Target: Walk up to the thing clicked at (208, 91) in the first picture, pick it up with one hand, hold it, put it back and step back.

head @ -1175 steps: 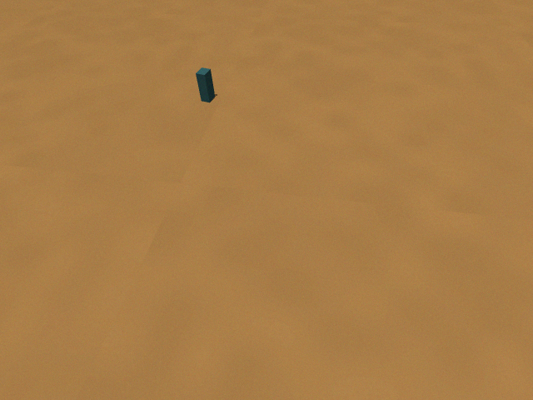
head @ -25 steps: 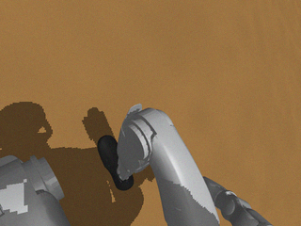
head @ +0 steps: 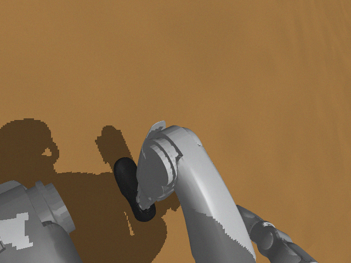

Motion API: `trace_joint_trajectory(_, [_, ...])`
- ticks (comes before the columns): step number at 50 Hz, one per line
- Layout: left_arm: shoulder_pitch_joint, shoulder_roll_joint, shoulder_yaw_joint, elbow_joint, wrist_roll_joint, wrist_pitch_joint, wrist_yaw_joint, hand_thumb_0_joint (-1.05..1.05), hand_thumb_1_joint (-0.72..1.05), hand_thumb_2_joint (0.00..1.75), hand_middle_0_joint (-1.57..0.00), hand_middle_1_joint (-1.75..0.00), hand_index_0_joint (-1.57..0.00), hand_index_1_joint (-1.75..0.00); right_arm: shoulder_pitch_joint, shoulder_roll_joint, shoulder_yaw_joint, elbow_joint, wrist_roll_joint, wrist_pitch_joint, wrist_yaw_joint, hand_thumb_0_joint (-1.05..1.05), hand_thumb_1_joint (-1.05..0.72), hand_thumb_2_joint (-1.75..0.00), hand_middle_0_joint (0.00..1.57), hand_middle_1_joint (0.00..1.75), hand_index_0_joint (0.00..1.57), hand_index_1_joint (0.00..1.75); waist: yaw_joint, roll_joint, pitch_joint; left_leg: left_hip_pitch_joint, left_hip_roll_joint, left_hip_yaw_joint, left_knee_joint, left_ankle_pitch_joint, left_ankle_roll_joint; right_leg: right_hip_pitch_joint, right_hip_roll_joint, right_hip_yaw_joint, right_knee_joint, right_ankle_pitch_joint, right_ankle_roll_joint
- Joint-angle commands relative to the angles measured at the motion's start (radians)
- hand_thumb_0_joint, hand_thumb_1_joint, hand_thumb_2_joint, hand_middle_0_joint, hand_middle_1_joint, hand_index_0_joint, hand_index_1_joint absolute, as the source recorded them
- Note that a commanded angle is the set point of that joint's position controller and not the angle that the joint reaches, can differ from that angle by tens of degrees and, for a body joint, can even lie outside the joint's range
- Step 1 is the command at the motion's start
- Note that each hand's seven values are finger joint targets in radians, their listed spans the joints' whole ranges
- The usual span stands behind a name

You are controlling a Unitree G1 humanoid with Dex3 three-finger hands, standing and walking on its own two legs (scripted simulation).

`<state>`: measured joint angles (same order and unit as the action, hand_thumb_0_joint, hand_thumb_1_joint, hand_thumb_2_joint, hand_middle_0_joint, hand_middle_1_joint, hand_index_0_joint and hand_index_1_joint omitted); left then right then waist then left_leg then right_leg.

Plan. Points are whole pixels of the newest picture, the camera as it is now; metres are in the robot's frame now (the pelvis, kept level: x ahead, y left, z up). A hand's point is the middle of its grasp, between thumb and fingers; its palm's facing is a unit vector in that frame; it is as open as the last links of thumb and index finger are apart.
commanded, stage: close in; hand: left
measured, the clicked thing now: out of the picture +0.56 +0.24 -0.22
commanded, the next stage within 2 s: none
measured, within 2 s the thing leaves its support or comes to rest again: neither
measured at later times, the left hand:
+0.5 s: hand out of the picture +0.53 +0.25 -0.18, palm faces +0.23 -0.97 -0.06, open 11.2 cm
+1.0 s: hand out of the picture +0.53 +0.25 -0.18, palm faces +0.23 -0.97 -0.06, open 11.1 cm
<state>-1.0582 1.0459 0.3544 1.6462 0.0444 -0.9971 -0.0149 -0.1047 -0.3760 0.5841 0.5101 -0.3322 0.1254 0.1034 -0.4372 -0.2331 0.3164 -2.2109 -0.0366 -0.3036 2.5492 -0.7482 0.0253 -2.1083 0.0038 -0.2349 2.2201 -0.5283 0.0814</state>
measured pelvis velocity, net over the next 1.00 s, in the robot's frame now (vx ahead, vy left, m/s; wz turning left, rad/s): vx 0.00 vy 0.00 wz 0.00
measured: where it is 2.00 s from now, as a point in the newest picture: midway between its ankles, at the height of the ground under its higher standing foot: (103, 233)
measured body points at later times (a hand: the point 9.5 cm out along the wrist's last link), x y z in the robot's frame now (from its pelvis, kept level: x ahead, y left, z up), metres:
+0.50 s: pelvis +0.00 +0.00 +0.00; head +0.29 +0.16 +0.30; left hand +0.51 +0.30 -0.17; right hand +0.09 -0.26 -0.04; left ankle +0.07 +0.11 -0.29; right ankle +0.16 -0.13 -0.29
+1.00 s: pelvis +0.00 +0.00 +0.00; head +0.29 +0.16 +0.30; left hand +0.51 +0.30 -0.17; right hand +0.09 -0.26 -0.04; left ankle +0.07 +0.11 -0.29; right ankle +0.16 -0.13 -0.29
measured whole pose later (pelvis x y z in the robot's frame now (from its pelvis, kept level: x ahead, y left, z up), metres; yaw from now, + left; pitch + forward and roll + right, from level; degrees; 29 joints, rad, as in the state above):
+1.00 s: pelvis +0.00 +0.00 +0.00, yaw +0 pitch +21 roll -19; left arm -1.05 1.04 0.36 1.65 0.04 -1.00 -0.01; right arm -0.10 -0.38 0.58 0.52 -0.33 0.13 0.10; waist -0.44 -0.23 0.32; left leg -2.21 -0.03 -0.30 2.55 -0.75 0.02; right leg -2.11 0.00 -0.23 2.22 -0.53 0.08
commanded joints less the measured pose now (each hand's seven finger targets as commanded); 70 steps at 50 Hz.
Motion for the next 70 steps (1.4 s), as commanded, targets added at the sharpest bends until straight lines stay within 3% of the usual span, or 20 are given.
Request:
trace_joint_trajectory(1, [-0.239,0.124,-0.004,-0.130,0.009,-0.062,-0.003,0.00,0.04,0.72,-0.66,-0.75,-0.66,-0.75,0.113,-0.373,-0.109,0.026,-0.004,0.027,-0.009,0.00,-0.90,-0.90,0.20,0.30,0.20,0.30,-0.140,0.636,-0.605,0.456,0.076,0.009,-0.359,0.243,-0.041,0.377,0.039,-0.093,-0.107,0.174,-0.079])
trace_joint_trajectory(8, [-0.248,0.114,-0.009,-0.126,0.005,-0.060,0.002,0.00,0.05,0.73,-0.68,-0.77,-0.68,-0.76,0.128,-0.371,-0.103,0.042,-0.008,0.025,-0.008,0.00,-0.90,-0.90,0.20,0.30,0.20,0.30,-0.154,0.625,-0.603,0.431,0.073,0.014,-0.347,0.244,-0.035,0.402,0.040,-0.090,-0.114,0.184,-0.074])
trace_joint_trajectory(13, [-0.246,0.149,0.010,-0.142,0.001,-0.064,0.000,0.00,0.01,0.71,-0.67,-0.76,-0.67,-0.75,0.108,-0.375,-0.106,0.026,-0.004,0.025,-0.012,0.00,-0.90,-0.90,0.20,0.30,0.20,0.30,-0.139,0.612,-0.615,0.415,0.074,0.023,-0.342,0.224,-0.030,0.405,0.044,-0.083,-0.118,0.168,-0.075])
trace_joint_trajectory(18, [-0.243,0.126,0.003,-0.117,-0.002,-0.060,-0.002,0.00,0.02,0.73,-0.68,-0.78,-0.69,-0.77,0.123,-0.373,-0.102,0.039,-0.005,0.025,-0.011,0.00,-0.90,-0.90,0.20,0.30,0.20,0.30,-0.150,0.621,-0.606,0.436,0.078,0.009,-0.358,0.218,-0.036,0.390,0.041,-0.091,-0.114,0.159,-0.075])
trace_joint_trajectory(22, [-0.239,0.141,0.008,-0.120,-0.002,-0.059,-0.003,0.00,0.02,0.72,-0.67,-0.76,-0.68,-0.76,0.115,-0.372,-0.105,0.035,-0.001,0.024,-0.012,0.00,-0.90,-0.90,0.20,0.30,0.20,0.30,-0.139,0.612,-0.603,0.414,0.076,0.019,-0.352,0.206,-0.032,0.396,0.044,-0.085,-0.115,0.151,-0.077])
trace_joint_trajectory(23, [-0.246,0.133,0.007,-0.121,-0.003,-0.061,-0.003,0.00,0.04,0.73,-0.69,-0.77,-0.69,-0.77,0.121,-0.375,-0.106,0.038,-0.003,0.026,-0.012,0.00,-0.90,-0.90,0.20,0.30,0.20,0.30,-0.150,0.606,-0.608,0.417,0.076,0.015,-0.350,0.202,-0.031,0.393,0.042,-0.090,-0.118,0.153,-0.074])
trace_joint_trajectory(25, [-0.240,0.149,0.016,-0.125,-0.003,-0.063,-0.001,0.00,0.03,0.73,-0.69,-0.77,-0.69,-0.77,0.120,-0.378,-0.109,0.039,0.000,0.023,-0.012,0.00,-0.90,-0.90,0.20,0.30,0.20,0.30,-0.135,0.622,-0.596,0.425,0.078,0.011,-0.361,0.198,-0.037,0.374,0.041,-0.089,-0.111,0.144,-0.077])
trace_joint_trajectory(29, [-0.240,0.126,0.004,-0.127,0.005,-0.064,-0.005,0.00,0.03,0.75,-0.70,-0.79,-0.70,-0.79,0.130,-0.377,-0.110,0.038,-0.003,0.026,-0.011,0.00,-0.90,-0.90,0.20,0.30,0.20,0.30,-0.150,0.629,-0.612,0.455,0.079,0.005,-0.357,0.243,-0.040,0.385,0.037,-0.094,-0.106,0.180,-0.074])
trace_joint_trajectory(33, [-0.228,0.139,0.018,-0.129,0.000,-0.063,0.001,0.00,0.01,0.73,-0.68,-0.77,-0.68,-0.77,0.127,-0.373,-0.102,0.030,-0.005,0.028,-0.010,0.00,-0.90,-0.90,0.20,0.30,0.20,0.30,-0.139,0.624,-0.622,0.451,0.078,0.012,-0.347,0.276,-0.038,0.412,0.040,-0.087,-0.108,0.201,-0.074])
trace_joint_trajectory(38, [-0.240,0.135,0.011,-0.115,0.003,-0.062,0.000,0.00,0.01,0.74,-0.70,-0.79,-0.70,-0.78,0.127,-0.376,-0.103,0.040,-0.005,0.031,-0.012,0.00,-0.90,-0.90,0.20,0.30,0.20,0.30,-0.149,0.633,-0.589,0.446,0.079,0.007,-0.357,0.232,-0.040,0.373,0.039,-0.094,-0.110,0.166,-0.077])
trace_joint_trajectory(41, [-0.239,0.138,0.008,-0.126,0.003,-0.065,0.001,0.00,-0.02,0.73,-0.68,-0.78,-0.68,-0.77,0.116,-0.373,-0.106,0.038,-0.004,0.031,-0.011,0.00,-0.90,-0.90,0.20,0.30,0.20,0.30,-0.140,0.631,-0.594,0.431,0.077,0.014,-0.355,0.216,-0.037,0.382,0.041,-0.090,-0.111,0.156,-0.078])
trace_joint_trajectory(45, [-0.236,0.139,0.021,-0.137,-0.005,-0.066,-0.002,0.00,0.00,0.73,-0.68,-0.77,-0.69,-0.77,0.123,-0.372,-0.104,0.038,-0.005,0.029,-0.012,0.00,-0.90,-0.90,0.20,0.30,0.20,0.30,-0.142,0.620,-0.621,0.442,0.078,0.015,-0.346,0.247,-0.036,0.401,0.039,-0.088,-0.110,0.182,-0.073])
trace_joint_trajectory(47, [-0.237,0.125,0.008,-0.131,-0.005,-0.065,-0.005,0.00,0.02,0.73,-0.68,-0.78,-0.69,-0.77,0.124,-0.373,-0.103,0.042,-0.006,0.029,-0.013,0.00,-0.90,-0.90,0.20,0.30,0.20,0.30,-0.148,0.625,-0.610,0.442,0.078,0.010,-0.349,0.244,-0.036,0.396,0.039,-0.091,-0.109,0.182,-0.074])
trace_joint_trajectory(49, [-0.226,0.131,0.009,-0.127,-0.007,-0.063,-0.002,0.00,0.00,0.73,-0.67,-0.77,-0.68,-0.77,0.118,-0.369,-0.105,0.041,-0.003,0.026,-0.011,0.00,-0.90,-0.90,0.20,0.30,0.20,0.30,-0.136,0.606,-0.613,0.416,0.075,0.021,-0.339,0.234,-0.031,0.410,0.042,-0.084,-0.110,0.175,-0.074])
trace_joint_trajectory(60, [-0.215,0.151,0.031,-0.137,-0.016,-0.059,-0.010,0.00,0.02,0.71,-0.66,-0.75,-0.67,-0.75,0.132,-0.369,-0.104,0.043,0.001,0.025,-0.015,0.00,-0.90,-0.89,0.20,0.30,0.20,0.30,-0.130,0.606,-0.634,0.420,0.078,0.024,-0.335,0.248,-0.032,0.421,0.043,-0.082,-0.109,0.183,-0.074])
trace_joint_trajectory(70, [-0.223,0.125,0.006,-0.131,0.000,-0.064,-0.002,0.00,-0.01,0.71,-0.67,-0.76,-0.68,-0.76,0.114,-0.370,-0.109,0.036,-0.003,0.025,-0.011,0.00,-0.90,-0.90,0.20,0.30,0.20,0.30,-0.132,0.626,-0.585,0.429,0.079,0.011,-0.355,0.206,-0.038,0.363,0.040,-0.092,-0.102,0.148,-0.079])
